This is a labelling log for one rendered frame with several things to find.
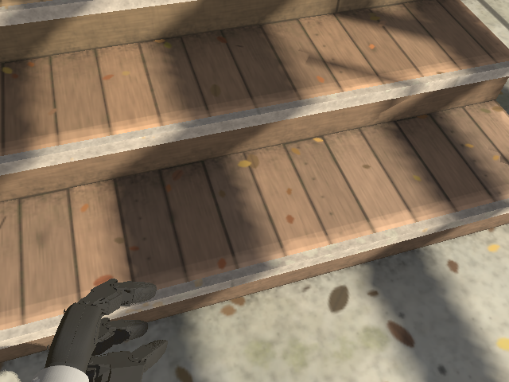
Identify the left robot forearm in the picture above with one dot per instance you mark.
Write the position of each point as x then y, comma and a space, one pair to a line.
60, 373

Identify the left robot hand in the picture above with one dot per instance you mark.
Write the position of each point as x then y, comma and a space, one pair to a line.
82, 334

